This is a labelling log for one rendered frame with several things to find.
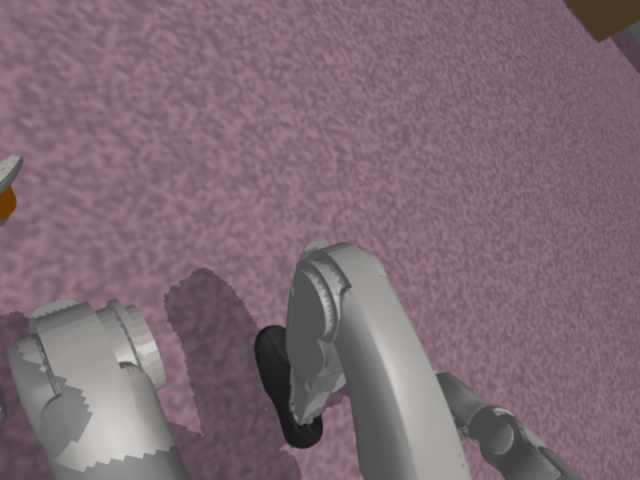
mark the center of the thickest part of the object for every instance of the left robot hand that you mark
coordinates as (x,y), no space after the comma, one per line
(9,169)

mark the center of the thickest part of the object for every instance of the right robot hand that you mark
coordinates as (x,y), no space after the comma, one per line
(463,402)

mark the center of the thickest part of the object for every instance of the right robot arm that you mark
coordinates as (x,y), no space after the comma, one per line
(514,449)

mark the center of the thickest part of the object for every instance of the right robot foot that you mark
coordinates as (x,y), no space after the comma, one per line
(274,369)

